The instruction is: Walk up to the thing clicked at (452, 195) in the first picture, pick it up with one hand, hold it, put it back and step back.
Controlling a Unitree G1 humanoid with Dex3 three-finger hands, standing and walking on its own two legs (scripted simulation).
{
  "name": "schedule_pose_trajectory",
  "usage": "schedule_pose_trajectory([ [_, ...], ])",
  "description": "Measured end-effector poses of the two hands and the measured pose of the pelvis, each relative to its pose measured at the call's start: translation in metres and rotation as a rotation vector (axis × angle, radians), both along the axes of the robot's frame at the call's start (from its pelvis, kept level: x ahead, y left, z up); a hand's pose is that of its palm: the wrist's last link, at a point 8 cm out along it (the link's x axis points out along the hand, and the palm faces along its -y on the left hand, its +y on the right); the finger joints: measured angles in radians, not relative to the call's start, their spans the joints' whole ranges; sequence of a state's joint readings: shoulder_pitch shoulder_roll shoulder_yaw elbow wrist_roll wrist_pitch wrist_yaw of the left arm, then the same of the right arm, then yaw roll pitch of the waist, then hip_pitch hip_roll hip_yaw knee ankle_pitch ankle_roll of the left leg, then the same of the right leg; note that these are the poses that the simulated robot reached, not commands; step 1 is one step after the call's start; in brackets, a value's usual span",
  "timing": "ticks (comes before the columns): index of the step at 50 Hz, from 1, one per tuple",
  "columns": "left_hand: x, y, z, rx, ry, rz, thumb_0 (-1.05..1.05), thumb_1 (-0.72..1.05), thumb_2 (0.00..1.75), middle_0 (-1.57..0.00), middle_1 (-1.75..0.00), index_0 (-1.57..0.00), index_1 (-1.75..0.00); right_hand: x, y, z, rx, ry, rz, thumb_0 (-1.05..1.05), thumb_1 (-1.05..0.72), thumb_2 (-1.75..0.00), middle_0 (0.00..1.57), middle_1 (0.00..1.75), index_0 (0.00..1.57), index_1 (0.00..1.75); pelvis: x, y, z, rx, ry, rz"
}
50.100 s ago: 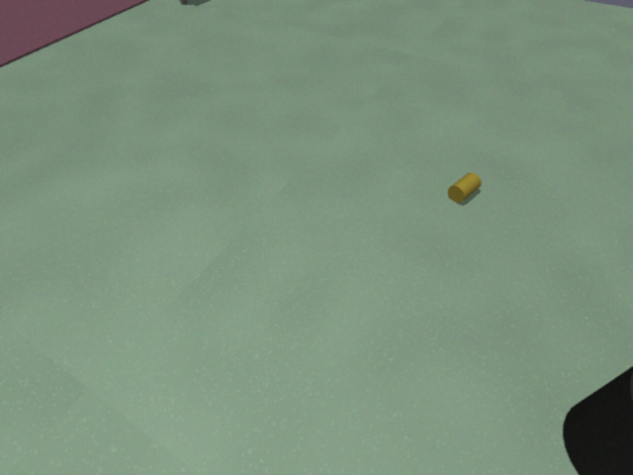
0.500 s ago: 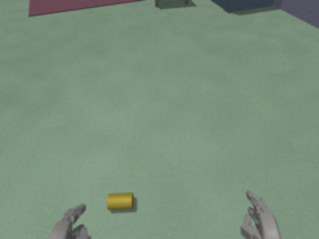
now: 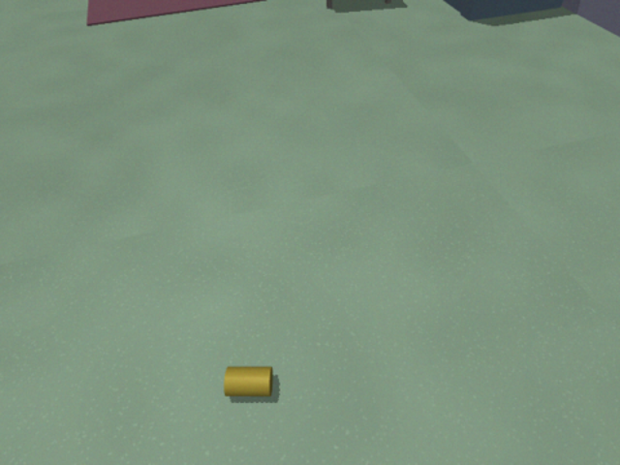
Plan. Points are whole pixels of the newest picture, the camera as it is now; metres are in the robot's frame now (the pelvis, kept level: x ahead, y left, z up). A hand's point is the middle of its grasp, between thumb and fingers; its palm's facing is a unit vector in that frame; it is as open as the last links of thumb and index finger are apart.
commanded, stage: stand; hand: left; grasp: from above
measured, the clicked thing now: (249, 381) +0.47 +0.22 -0.71
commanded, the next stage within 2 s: none
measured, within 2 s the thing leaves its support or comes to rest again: neither
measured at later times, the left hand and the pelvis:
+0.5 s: hand out of the picture +0.05 +0.24 -0.13, palm faces +0.03 -0.94 -0.34, open 7.4 cm; pelvis -0.01 +0.00 +0.02, yaw +0 degrees
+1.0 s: hand out of the picture +0.04 +0.23 -0.13, palm faces +0.01 -0.94 -0.34, open 7.4 cm; pelvis -0.01 -0.01 +0.03, yaw +0 degrees
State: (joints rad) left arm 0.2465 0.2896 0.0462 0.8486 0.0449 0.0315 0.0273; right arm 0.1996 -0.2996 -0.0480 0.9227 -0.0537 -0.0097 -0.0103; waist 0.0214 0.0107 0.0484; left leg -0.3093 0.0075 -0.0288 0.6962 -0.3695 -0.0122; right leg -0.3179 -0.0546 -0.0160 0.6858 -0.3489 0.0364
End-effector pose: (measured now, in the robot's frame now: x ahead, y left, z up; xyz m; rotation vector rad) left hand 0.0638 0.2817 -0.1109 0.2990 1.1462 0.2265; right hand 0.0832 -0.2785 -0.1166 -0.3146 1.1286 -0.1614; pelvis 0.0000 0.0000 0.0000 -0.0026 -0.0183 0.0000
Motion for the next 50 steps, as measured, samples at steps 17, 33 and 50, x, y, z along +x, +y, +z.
schedule_pose_trajectory([
  [17, -0.025, -0.006, 0.007, -0.024, 0.097, 0.048, 0.01, 0.90, 0.90, -0.20, -0.30, -0.21, -0.30, -0.022, 0.004, 0.007, 0.027, 0.076, -0.041, 0.01, -0.90, -0.89, 0.20, 0.30, 0.20, 0.30, -0.003, -0.002, 0.020, 0.002, -0.057, 0.001],
  [33, -0.029, 0.000, 0.016, -0.002, 0.113, 0.044, 0.00, 0.90, 0.90, -0.20, -0.30, -0.20, -0.30, -0.040, -0.013, 0.011, 0.015, 0.113, -0.059, 0.01, -0.90, -0.89, 0.20, 0.30, 0.20, 0.30, -0.011, -0.008, 0.025, 0.003, -0.064, -0.002],
  [50, -0.026, -0.007, 0.014, -0.014, 0.136, 0.035, 0.00, 0.90, 0.90, -0.20, -0.30, -0.21, -0.30, -0.043, -0.022, 0.011, 0.012, 0.142, -0.059, 0.01, -0.90, -0.89, 0.20, 0.30, 0.20, 0.30, -0.008, -0.014, 0.026, 0.000, -0.050, -0.006],
])
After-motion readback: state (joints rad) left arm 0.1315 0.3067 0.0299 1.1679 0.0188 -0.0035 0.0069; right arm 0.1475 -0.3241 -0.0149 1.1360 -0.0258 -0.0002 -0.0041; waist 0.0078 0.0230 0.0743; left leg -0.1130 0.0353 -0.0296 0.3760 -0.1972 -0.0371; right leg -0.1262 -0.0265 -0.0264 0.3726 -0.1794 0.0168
